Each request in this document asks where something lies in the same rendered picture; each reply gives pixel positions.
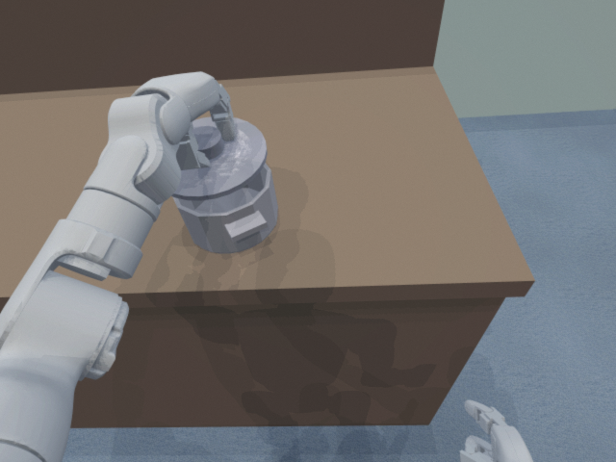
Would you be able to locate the robot left upper arm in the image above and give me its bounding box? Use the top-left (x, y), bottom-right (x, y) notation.
top-left (0, 270), bottom-right (129, 462)

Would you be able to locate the robot left hand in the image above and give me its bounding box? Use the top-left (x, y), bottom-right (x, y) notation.
top-left (135, 71), bottom-right (235, 170)

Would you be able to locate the robot right hand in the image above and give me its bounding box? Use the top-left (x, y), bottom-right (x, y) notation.
top-left (460, 400), bottom-right (533, 462)

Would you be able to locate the robot left forearm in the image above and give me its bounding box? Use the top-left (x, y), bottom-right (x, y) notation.
top-left (0, 86), bottom-right (191, 349)

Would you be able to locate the pot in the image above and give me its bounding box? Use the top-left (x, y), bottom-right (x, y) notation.
top-left (173, 163), bottom-right (278, 253)

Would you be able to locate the lid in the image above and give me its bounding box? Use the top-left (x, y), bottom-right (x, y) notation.
top-left (172, 117), bottom-right (268, 201)

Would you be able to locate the table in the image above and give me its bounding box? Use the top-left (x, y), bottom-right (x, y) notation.
top-left (0, 0), bottom-right (535, 428)

